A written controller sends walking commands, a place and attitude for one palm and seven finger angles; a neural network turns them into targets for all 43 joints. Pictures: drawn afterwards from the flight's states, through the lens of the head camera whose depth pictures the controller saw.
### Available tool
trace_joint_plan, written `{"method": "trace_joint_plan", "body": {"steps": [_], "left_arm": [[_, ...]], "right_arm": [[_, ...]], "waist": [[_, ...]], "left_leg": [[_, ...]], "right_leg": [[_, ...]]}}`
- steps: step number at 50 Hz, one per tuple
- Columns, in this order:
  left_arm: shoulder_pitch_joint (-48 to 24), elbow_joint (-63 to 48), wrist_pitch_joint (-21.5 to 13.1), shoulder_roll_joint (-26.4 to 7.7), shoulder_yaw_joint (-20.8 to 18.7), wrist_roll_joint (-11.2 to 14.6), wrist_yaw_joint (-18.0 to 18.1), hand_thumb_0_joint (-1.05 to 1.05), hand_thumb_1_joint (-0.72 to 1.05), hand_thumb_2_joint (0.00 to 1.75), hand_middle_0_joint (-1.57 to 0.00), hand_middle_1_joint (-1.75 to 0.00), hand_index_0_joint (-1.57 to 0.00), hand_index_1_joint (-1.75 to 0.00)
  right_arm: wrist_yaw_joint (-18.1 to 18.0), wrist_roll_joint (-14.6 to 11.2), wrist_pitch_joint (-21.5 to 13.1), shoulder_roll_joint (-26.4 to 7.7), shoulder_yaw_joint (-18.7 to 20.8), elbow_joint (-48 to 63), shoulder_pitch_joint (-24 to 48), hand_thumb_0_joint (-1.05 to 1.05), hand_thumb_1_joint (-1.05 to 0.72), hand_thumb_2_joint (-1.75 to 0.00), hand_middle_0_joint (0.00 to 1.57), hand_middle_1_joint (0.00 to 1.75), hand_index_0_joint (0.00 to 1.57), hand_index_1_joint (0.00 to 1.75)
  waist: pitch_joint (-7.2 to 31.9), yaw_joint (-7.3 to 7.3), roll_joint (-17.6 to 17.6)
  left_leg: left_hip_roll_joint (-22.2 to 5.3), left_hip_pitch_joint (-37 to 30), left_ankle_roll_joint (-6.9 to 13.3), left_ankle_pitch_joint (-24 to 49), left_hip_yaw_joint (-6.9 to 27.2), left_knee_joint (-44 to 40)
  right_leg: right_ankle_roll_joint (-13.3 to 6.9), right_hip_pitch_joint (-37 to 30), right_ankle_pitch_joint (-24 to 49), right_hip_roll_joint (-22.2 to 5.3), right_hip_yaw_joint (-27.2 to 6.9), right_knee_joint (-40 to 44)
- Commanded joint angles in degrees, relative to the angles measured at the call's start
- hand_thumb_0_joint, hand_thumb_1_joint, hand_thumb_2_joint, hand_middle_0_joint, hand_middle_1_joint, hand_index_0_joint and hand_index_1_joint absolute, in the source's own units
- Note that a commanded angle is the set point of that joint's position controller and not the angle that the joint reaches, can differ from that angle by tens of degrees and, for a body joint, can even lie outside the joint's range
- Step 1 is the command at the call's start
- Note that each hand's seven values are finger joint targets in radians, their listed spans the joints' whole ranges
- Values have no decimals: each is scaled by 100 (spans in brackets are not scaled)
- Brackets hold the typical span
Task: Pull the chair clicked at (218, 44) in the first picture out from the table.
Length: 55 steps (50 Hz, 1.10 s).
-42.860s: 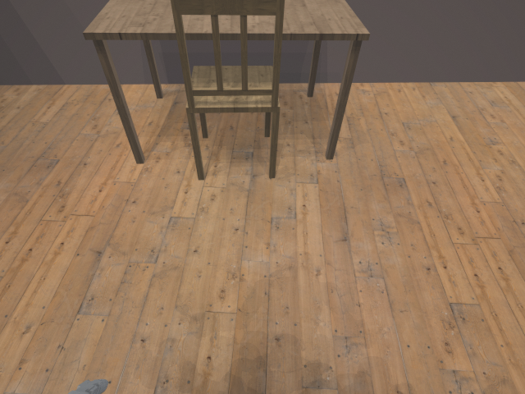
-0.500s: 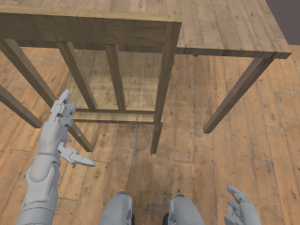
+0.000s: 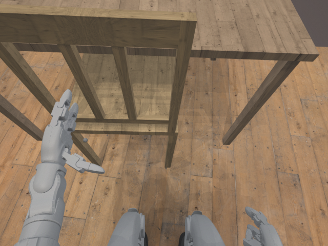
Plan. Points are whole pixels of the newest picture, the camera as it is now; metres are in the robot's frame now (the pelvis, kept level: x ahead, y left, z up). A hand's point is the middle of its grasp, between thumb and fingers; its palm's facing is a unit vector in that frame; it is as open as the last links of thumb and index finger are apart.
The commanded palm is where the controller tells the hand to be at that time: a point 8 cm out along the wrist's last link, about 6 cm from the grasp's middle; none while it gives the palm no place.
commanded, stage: aim the fingers beside a spindle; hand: left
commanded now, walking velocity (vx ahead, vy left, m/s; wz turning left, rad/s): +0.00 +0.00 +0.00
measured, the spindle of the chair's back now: (86, 87) +0.50 +0.22 +0.03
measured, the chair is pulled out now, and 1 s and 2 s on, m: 0.00 0.00 0.00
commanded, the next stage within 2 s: none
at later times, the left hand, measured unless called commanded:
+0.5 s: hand (89, 142) +0.35 +0.19 +0.01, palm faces -0.03 -1.00 -0.03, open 17.0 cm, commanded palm +0.33 +0.24 +0.02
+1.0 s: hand (93, 143) +0.35 +0.18 +0.01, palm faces -0.02 -1.00 -0.04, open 16.9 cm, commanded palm +0.33 +0.24 +0.02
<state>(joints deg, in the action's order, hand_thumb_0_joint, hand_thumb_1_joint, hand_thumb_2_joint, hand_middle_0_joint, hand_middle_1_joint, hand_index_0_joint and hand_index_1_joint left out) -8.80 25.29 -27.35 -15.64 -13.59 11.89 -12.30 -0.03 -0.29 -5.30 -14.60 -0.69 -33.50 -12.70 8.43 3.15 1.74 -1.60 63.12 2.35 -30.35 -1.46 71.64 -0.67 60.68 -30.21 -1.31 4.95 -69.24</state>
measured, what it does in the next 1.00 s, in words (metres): stands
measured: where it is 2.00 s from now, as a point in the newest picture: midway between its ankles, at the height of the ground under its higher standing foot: outside the picture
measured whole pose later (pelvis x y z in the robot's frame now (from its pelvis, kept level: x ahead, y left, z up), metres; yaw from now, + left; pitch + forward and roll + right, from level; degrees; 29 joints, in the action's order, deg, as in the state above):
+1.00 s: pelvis +0.00 +0.00 +0.00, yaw +0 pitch +22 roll -3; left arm -9.9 27.4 -27.3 -14.7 -12.5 11.3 -13.0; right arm -0.6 -0.2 -5.8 -15.0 -0.7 -33.4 -11.7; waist 8.3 3.4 1.5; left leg -1.7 64.4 2.1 -30.5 -1.0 72.7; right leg -1.0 61.9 -30.5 -1.2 5.2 -70.4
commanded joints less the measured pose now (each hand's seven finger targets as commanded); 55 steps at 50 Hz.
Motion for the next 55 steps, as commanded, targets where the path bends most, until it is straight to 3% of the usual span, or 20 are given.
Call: {"method": "trace_joint_plan", "body": {"steps": [1, 2, 6, 8, 12, 15, 16, 20, 24, 26, 27, 30, 32, 35, 40, 50, 52, 53, 54, 55], "left_arm": [[-974, -536, -165, -699, -119, 105, -163, 0, -50, 30, -6, -8, -6, -8], [-923, -583, -165, -571, -1, 135, -223, 0, -50, 30, -6, -8, -6, -8], [-1268, -1275, -359, -744, -18, 170, -247, 0, -50, 30, -6, -8, -6, -8], [-1384, -1528, -468, -1047, -292, 157, -110, 0, -50, 30, -6, -8, -6, -8], [-1467, -1136, -527, -1408, -665, 25, 97, 0, -50, 30, -6, -8, -6, -8], [-1352, -583, -383, -1211, -578, 28, 16, 0, -50, 30, -6, -8, -6, -8], [-1382, -544, -328, -1020, -396, 77, -60, 0, -50, 30, -6, -8, -6, -8], [-1052, -602, -151, -750, -127, 219, -394, 0, -50, 30, -6, -8, -6, -8], [-985, -1190, -247, -875, -192, 287, -378, 0, -50, 30, -6, -8, -6, -8], [-1127, -1379, -356, -921, -250, 246, -219, 0, -50, 30, -6, -8, -6, -8], [-1126, -1413, -416, -1213, -512, 203, -102, 0, -50, 30, -6, -8, -6, -8], [-1135, -1216, -499, -1098, -530, 104, 86, 0, -50, 30, -6, -8, -6, -8], [-989, -1046, -501, -1310, -723, 73, 105, 0, -50, 30, -6, -8, -6, -8], [-1033, -905, -408, -870, -284, 66, -64, 0, -50, 30, -6, -8, -6, -8], [-978, -1038, -249, -609, 60, 215, -332, 0, -50, 30, -6, -8, -6, -8], [-1528, -906, -468, -1347, -658, -13, 138, 0, -50, 30, -6, -8, -6, -8], [-1307, -1001, -438, -1212, -522, -14, 86, 0, -50, 30, -6, -8, -6, -8], [-1194, -922, -371, -932, -291, 19, 18, 0, -50, 30, -6, -8, -6, -8], [-1120, -893, -322, -1022, -376, 65, -24, 0, -50, 30, -6, -8, -6, -8], [-1062, -893, -250, -809, -159, 96, -102, 0, -50, 30, -6, -8, -6, -8]], "right_arm": [[-103, -88, -197, -947, 360, 664, -191, 0, -90, -90, 20, 30, 20, 30], [-101, -96, -210, -945, 357, 709, -189, 0, -90, -90, 20, 30, 20, 30], [-118, -81, -271, -923, 378, 745, -181, 0, -90, -90, 20, 30, 20, 30], [-134, -40, -290, -908, 377, 701, -189, 0, -90, -90, 20, 30, 20, 30], [-153, -5, -243, -896, 336, 599, -216, 0, -90, -90, 20, 30, 20, 30], [-141, -26, -202, -901, 318, 591, -181, 0, -90, -90, 20, 30, 20, 30], [-133, -37, -205, -908, 315, 614, -162, 0, -90, -90, 20, 30, 20, 30], [-115, -94, -219, -936, 353, 717, -215, 0, -90, -90, 20, 30, 20, 30], [-102, -93, -269, -924, 386, 744, -228, 0, -90, -90, 20, 30, 20, 30], [-98, -64, -293, -889, 379, 706, -220, 0, -90, -90, 20, 30, 20, 30], [-117, -49, -296, -912, 381, 681, -233, 0, -90, -90, 20, 30, 20, 30], [-95, -10, -280, -856, 356, 631, -204, 0, -90, -90, 20, 30, 20, 30], [-93, -7, -254, -882, 356, 639, -198, 0, -90, -90, 20, 30, 20, 30], [-86, -31, -245, -885, 351, 669, -164, 0, -90, -90, 20, 30, 20, 30], [-108, -89, -280, -928, 372, 719, -183, 0, -90, -90, 20, 30, 20, 30], [-146, 0, -237, -893, 319, 627, -173, 0, -90, -90, 20, 30, 20, 30], [-113, -7, -235, -892, 331, 700, -176, 0, -90, -90, 20, 30, 20, 30], [-88, -23, -232, -878, 318, 717, -167, 0, -90, -90, 20, 30, 20, 30], [-92, -35, -216, -919, 340, 698, -197, 0, -90, -90, 20, 30, 20, 30], [-85, -46, -211, -905, 334, 721, -187, 0, -90, -90, 20, 30, 20, 30]], "waist": [[1772, 110, -15], [1827, 110, -18], [2286, 49, 340], [2447, 20, 406], [2218, 13, 329], [1977, 14, 314], [2019, 74, 224], [2338, 42, 173], [2489, 10, 248], [2375, 24, 296], [2308, -11, 235], [2144, 2, 183], [2090, -52, 170], [2115, 42, 243], [2237, 108, 142], [2171, -32, 307], [2434, -73, 501], [2405, -19, 442], [2434, -27, 345], [2450, 17, 352]], "left_leg": [[69, -1403, -117, 1233, 440, -991], [80, -1439, -100, 1267, 444, -999], [60, -1841, -113, 1598, 475, -968], [58, -1942, -112, 1740, 474, -936], [57, -1679, -113, 1674, 472, -909], [91, -1442, -121, 1368, 410, -925], [101, -1423, -105, 1316, 393, -908], [96, -1548, -85, 1642, 362, -892], [55, -1827, -99, 1959, 437, -916], [58, -1835, -101, 1951, 440, -910], [44, -1775, -106, 1945, 460, -912], [65, -1630, -111, 1724, 443, -918], [85, -1483, -106, 1570, 404, -924], [94, -1523, -102, 1469, 381, -917], [64, -1712, -94, 1609, 445, -929], [85, -1542, -115, 1438, 448, -905], [88, -1765, -128, 1695, 442, -926], [84, -1829, -133, 1711, 448, -950], [61, -1840, -136, 1801, 444, -942], [77, -1790, -125, 1774, 416, -933]], "right_leg": [[-84, -886, 1009, 157, -231, 935], [-95, -922, 1006, 158, -225, 948], [-107, -977, 1194, 140, -255, 893], [-92, -1049, 1289, 144, -279, 873], [-95, -1027, 1261, 171, -270, 786], [-103, -1016, 1100, 166, -291, 856], [-86, -1036, 1105, 160, -310, 892], [-84, -1286, 1483, 145, -330, 918], [-72, -1244, 1627, 157, -280, 869], [-69, -1167, 1578, 158, -281, 860], [-87, -1165, 1544, 173, -262, 813], [-73, -1079, 1372, 173, -269, 797], [-91, -1168, 1280, 183, -304, 828], [-84, -1069, 1239, 167, -302, 857], [-80, -1056, 1314, 162, -262, 910], [-110, -982, 1084, 171, -292, 785], [-127, -1075, 1279, 174, -279, 764], [-113, -1039, 1308, 177, -258, 806], [-109, -1090, 1413, 177, -261, 821], [-91, -1150, 1447, 174, -273, 850]]}}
